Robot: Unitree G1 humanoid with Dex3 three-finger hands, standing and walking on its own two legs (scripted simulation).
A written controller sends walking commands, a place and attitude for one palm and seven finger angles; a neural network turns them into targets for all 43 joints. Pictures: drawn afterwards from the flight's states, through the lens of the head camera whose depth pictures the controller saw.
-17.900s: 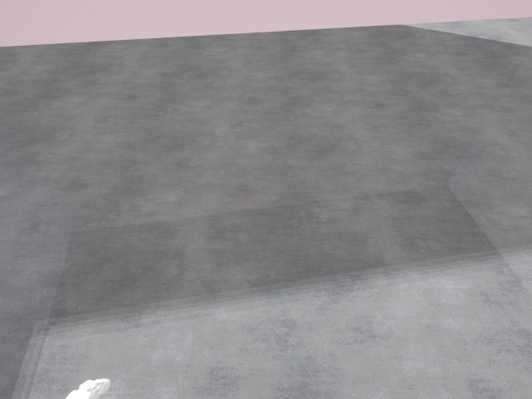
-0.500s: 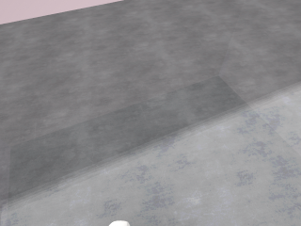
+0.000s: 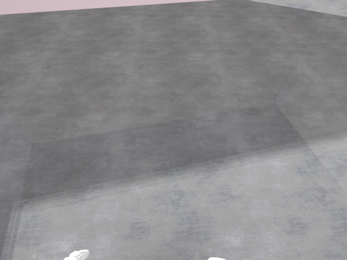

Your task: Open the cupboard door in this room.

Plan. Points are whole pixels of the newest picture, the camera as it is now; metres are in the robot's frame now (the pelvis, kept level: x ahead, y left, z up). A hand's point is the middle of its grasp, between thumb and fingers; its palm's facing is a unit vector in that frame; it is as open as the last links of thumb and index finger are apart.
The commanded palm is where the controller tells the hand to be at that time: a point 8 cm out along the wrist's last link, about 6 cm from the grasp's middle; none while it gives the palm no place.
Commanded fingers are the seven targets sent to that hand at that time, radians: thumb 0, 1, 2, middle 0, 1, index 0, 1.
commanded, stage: turn or walk to find it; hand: left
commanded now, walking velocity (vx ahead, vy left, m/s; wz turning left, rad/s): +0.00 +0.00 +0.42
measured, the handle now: out of the picture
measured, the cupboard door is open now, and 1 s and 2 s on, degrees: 0 0 0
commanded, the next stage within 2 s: stand and wait in 0.32 s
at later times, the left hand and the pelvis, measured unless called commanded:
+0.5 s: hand out of the picture -0.04 +0.17 -0.17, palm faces +0.27 -0.93 -0.24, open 7.4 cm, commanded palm none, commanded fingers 0.00 0.90 0.90 -0.20 -0.30 -0.20 -0.30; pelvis -0.03 -0.03 -0.01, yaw +14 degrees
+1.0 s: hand out of the picture -0.05 +0.22 -0.16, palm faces +0.44 -0.86 -0.27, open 7.4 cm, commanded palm none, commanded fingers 0.00 0.90 0.90 -0.20 -0.30 -0.20 -0.30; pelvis -0.06 -0.02 +0.00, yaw +26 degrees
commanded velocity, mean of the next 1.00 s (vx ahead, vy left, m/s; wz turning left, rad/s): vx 0.00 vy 0.00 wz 0.47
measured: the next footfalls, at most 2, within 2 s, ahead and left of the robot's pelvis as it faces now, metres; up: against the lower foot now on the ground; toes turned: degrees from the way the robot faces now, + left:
right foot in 0.10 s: +0.04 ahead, -0.13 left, +0.00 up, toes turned -1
left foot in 0.56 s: -0.05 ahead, +0.11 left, +0.00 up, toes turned +21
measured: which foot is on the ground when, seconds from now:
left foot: down 0.00-0.12, up 0.14-0.54, down 0.56-1.00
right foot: up 0.00-0.08, down 0.10-0.58, up 0.60-1.00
